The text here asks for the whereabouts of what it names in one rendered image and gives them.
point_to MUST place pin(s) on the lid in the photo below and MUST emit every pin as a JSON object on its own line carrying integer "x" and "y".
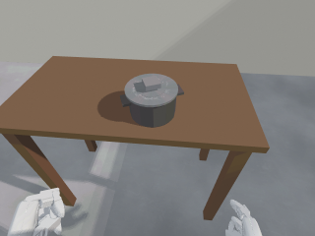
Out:
{"x": 136, "y": 93}

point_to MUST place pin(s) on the pot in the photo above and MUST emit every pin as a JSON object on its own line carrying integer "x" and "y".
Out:
{"x": 152, "y": 117}

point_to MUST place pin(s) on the knob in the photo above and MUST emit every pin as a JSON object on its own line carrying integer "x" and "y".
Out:
{"x": 151, "y": 83}

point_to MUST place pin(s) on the table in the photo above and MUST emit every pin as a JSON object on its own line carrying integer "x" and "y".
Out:
{"x": 79, "y": 98}

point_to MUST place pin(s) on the right robot hand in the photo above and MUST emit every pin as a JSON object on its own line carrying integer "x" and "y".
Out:
{"x": 247, "y": 227}

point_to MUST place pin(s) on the left robot hand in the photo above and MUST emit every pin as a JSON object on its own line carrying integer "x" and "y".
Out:
{"x": 48, "y": 217}

